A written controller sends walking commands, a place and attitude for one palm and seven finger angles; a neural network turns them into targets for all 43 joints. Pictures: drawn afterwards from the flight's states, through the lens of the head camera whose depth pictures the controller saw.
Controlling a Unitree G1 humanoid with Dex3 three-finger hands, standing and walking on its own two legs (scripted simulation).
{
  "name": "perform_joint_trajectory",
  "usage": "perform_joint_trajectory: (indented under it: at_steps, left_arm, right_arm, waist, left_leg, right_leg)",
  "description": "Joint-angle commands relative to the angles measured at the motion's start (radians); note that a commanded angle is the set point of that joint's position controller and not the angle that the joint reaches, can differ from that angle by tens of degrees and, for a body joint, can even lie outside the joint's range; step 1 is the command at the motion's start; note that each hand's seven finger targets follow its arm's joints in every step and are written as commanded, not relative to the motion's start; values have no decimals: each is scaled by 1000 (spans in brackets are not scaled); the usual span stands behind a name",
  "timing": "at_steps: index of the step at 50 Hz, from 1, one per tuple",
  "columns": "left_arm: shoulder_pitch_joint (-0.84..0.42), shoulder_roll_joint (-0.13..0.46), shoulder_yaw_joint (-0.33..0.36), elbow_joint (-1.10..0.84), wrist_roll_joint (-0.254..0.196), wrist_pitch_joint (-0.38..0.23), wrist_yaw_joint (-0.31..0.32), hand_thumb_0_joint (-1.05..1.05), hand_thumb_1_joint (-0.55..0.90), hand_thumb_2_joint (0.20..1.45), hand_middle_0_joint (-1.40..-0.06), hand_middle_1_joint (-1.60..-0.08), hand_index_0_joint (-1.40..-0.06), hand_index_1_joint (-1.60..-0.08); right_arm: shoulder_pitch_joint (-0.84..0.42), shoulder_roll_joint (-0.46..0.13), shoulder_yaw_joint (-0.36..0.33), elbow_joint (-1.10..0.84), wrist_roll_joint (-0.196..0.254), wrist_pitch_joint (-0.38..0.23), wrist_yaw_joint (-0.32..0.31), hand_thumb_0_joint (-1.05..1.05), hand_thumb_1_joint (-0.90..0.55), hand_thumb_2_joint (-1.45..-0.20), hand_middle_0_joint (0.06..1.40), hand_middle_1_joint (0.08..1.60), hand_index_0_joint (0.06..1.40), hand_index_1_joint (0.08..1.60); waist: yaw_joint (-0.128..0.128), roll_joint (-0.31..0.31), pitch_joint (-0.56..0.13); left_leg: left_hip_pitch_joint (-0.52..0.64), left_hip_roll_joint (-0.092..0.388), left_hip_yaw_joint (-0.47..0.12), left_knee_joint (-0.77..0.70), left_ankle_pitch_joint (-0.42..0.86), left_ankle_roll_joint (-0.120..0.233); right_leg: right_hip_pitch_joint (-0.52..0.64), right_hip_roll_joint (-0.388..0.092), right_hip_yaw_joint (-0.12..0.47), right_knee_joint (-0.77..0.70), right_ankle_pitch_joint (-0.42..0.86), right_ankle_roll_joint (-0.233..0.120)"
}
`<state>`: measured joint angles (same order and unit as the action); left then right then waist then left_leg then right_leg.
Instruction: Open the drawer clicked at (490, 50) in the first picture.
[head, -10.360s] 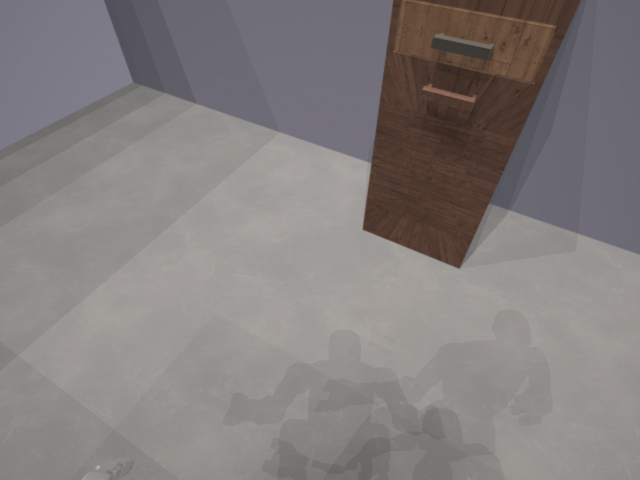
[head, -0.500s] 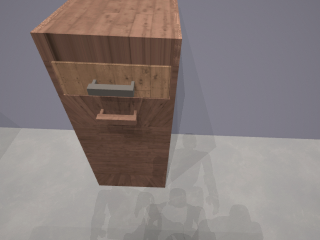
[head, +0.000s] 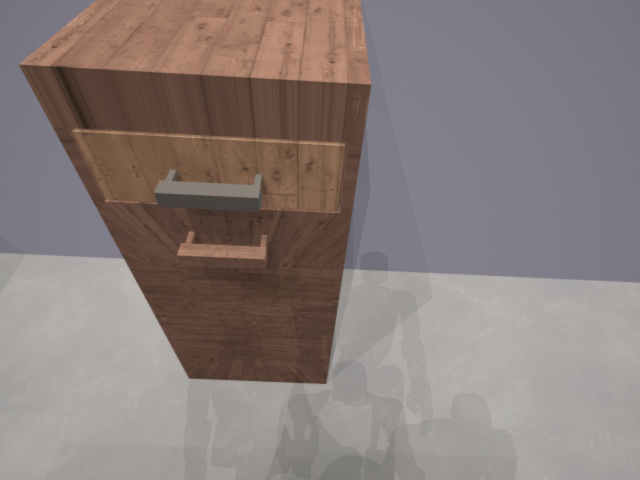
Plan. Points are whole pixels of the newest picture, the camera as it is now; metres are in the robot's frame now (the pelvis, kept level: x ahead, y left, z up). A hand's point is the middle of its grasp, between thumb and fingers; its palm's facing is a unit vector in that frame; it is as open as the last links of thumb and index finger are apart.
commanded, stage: come to a stop and stand still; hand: left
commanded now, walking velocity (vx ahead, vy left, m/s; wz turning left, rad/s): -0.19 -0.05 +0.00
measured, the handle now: (212, 186) +0.49 +0.21 +0.08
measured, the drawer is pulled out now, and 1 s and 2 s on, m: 0.00 0.00 0.00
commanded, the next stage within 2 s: look again from close up in 1.20 s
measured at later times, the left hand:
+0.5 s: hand out of the picture -0.01 +0.13 -0.15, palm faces +0.02 -0.97 -0.24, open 7.4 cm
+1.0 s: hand out of the picture -0.08 +0.17 -0.17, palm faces +0.06 -0.99 -0.14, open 7.4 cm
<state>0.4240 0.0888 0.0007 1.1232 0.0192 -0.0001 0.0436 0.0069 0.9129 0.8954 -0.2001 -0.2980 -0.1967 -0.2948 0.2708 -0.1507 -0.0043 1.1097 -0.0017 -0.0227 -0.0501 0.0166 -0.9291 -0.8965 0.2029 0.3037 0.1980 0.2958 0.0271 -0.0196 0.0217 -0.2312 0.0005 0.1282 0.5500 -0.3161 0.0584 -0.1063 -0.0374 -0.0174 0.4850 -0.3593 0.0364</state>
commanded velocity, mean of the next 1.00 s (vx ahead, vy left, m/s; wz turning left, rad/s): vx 0.02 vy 0.03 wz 0.00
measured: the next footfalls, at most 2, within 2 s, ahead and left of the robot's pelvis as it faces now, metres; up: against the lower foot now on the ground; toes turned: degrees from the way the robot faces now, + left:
left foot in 0.74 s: +0.00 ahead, +0.10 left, +0.00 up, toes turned +1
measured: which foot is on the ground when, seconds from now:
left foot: down 0.00-0.36, up 0.38-0.72, down 0.74-1.00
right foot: down 0.00-1.00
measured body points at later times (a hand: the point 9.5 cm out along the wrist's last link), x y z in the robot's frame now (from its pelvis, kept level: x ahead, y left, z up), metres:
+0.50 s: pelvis -0.04 -0.05 +0.01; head -0.05 -0.07 +0.46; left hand -0.01 +0.18 -0.13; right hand -0.03 -0.28 -0.16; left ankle -0.05 +0.09 -0.70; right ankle -0.05 -0.14 -0.73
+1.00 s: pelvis -0.04 +0.01 +0.01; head -0.04 +0.03 +0.46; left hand -0.08 +0.22 -0.16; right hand -0.04 -0.21 -0.14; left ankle -0.05 +0.10 -0.73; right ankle -0.05 -0.14 -0.73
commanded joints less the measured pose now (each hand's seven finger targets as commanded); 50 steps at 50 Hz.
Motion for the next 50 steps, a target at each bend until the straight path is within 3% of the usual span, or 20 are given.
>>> perform_joint_trajectory:
  at_steps: [1,3,5,7,9,12,15,17,18,20,21,26,32,35,36,37,38,39,40,50]
  left_arm:
    - [82,108,15,-45,-5,-2,26,0,900,900,-200,-300,-200,-300]
    - [64,116,23,-71,-3,5,29,0,900,900,-200,-300,-200,-300]
    - [18,118,32,-108,-1,17,24,0,900,900,-200,-300,-200,-300]
    - [-31,118,38,-132,2,29,15,0,900,900,-200,-300,-200,-300]
    - [-60,108,47,-143,5,38,5,0,900,900,-200,-300,-200,-300]
    - [-35,99,44,-147,6,37,-5,0,900,900,-200,-300,-200,-300]
    - [9,124,43,-116,8,16,-6,0,900,900,-200,-300,-200,-300]
    - [-67,218,42,-133,11,-10,-2,0,900,900,-200,-300,-200,-300]
    - [-100,254,46,-152,7,-6,-3,0,900,900,-200,-300,-200,-300]
    - [-123,236,50,-149,6,-14,-2,0,900,900,-200,-300,-200,-300]
    - [-128,228,48,-146,3,-19,-3,0,900,900,-200,-300,-200,-300]
    - [-78,225,61,-142,1,-26,-7,0,900,900,-200,-300,-200,-300]
    - [-41,224,69,-108,9,-19,-6,0,900,900,-200,-300,-200,-300]
    - [-91,198,60,-98,0,-9,-8,0,900,900,-200,-300,-200,-300]
    - [-86,168,52,-94,-4,-6,-10,0,900,900,-200,-300,-200,-300]
    - [-57,134,45,-93,-4,0,-12,0,900,900,-200,-300,-200,-300]
    - [-39,105,38,-86,-5,1,-11,0,900,900,-200,-300,-200,-300]
    - [-28,95,36,-74,0,-2,-11,0,900,900,-200,-300,-200,-300]
    - [-41,101,31,-52,4,2,-11,0,900,900,-200,-300,-200,-300]
    - [-3,102,15,5,3,-4,-6,0,900,900,-200,-300,-200,-300]
  right_arm:
    - [105,-114,-28,-26,1,-3,-10,0,-900,-900,200,300,200,300]
    - [113,-142,-43,-34,-1,4,-13,0,-900,-900,200,300,200,300]
    - [120,-170,-58,-43,-6,9,-16,0,-900,-900,200,300,200,300]
    - [99,-183,-67,-58,-14,15,-19,0,-900,-900,200,300,200,300]
    - [46,-180,-69,-76,-21,20,-19,0,-900,-900,200,300,200,300]
    - [-30,-172,-65,-102,-25,23,-2,0,-900,-900,200,300,200,300]
    - [-52,-147,-58,-92,-15,28,20,0,-900,-900,200,300,200,300]
    - [-14,-59,-37,-96,-6,42,35,0,-900,-900,200,300,200,300]
    - [-22,-80,-39,-99,-12,51,41,0,-900,-900,200,300,200,300]
    - [-64,-98,-39,-93,-19,57,45,0,-900,-900,200,300,200,300]
    - [-39,-107,-39,-76,-19,52,45,0,-900,-900,200,300,200,300]
    - [17,-97,-40,-60,-19,47,46,0,-900,-900,200,300,200,300]
    - [12,-70,-34,-83,-10,40,36,0,-900,-900,200,300,200,300]
    - [117,-58,-26,-38,-9,30,28,0,-900,-900,200,300,200,300]
    - [140,-75,-25,-27,-9,20,25,0,-900,-900,200,300,200,300]
    - [142,-118,-31,-31,-14,12,21,0,-900,-900,200,300,200,300]
    - [107,-147,-31,-41,-17,15,18,0,-900,-900,200,300,200,300]
    - [68,-148,-27,-49,-17,19,18,0,-900,-900,200,300,200,300]
    - [45,-126,-23,-41,-14,14,20,0,-900,-900,200,300,200,300]
    - [89,-103,-11,-9,-8,-3,11,0,-900,-900,200,300,200,300]
  waist:
    - [-29,86,13]
    - [-35,92,-38]
    - [-46,140,-61]
    - [-47,121,-49]
    - [-37,140,-41]
    - [-4,139,-73]
    - [25,49,-69]
    - [-19,-250,-2]
    - [-15,-217,40]
    - [-3,-216,130]
    - [-13,-179,136]
    - [-2,-55,74]
    - [11,-120,25]
    - [-42,-88,11]
    - [-44,-17,5]
    - [-28,108,6]
    - [-9,152,31]
    - [7,97,49]
    - [0,126,68]
    - [-11,50,42]
  left_leg:
    - [176,176,-143,-80,997,2]
    - [244,211,-160,-73,1135,21]
    - [305,281,-216,-100,1191,77]
    - [259,339,-245,-135,1089,146]
    - [175,350,-235,-165,932,160]
    - [67,304,-178,-177,659,118]
    - [-62,208,-127,-125,182,30]
    - [-114,43,-50,6,-121,-57]
    - [-92,52,-68,76,-154,-58]
    - [-152,64,-107,180,-101,-54]
    - [-167,66,-118,211,-70,-53]
    - [-213,59,-107,276,-26,-75]
    - [-136,55,-84,103,-75,-81]
    - [103,42,-61,-138,115,-76]
    - [145,72,-102,-186,160,-67]
    - [132,167,-207,-214,197,-35]
    - [36,223,-249,-256,141,1]
    - [-50,212,-231,-265,47,1]
    - [-68,174,-219,-304,11,-11]
    - [34,143,-180,-293,205,-29]
  right_leg:
    - [-113,-43,9,13,389,-27]
    - [-140,-28,-9,66,312,-19]
    - [-232,-4,-11,166,24,-16]
    - [-264,-4,12,298,-123,-22]
    - [-257,-13,36,356,-137,-29]
    - [-147,-18,10,256,-31,-33]
    - [25,-26,-13,-30,181,-21]
    - [-83,-228,251,-278,31,-88]
    - [-175,-283,287,-346,-142,-136]
    - [-212,-263,335,-381,-155,-157]
    - [-184,-256,304,-364,-99,-162]
    - [-52,-242,195,-294,129,-181]
    - [-20,-260,168,-228,324,-210]
    - [-169,-178,88,-164,187,-136]
    - [-192,-123,53,-110,151,-101]
    - [-219,-63,14,-52,91,-68]
    - [-173,-39,-32,-61,58,-44]
    - [-110,-38,-31,-89,86,-38]
    - [-83,-48,-37,-80,138,-33]
    - [-71,-75,-17,-106,231,-18]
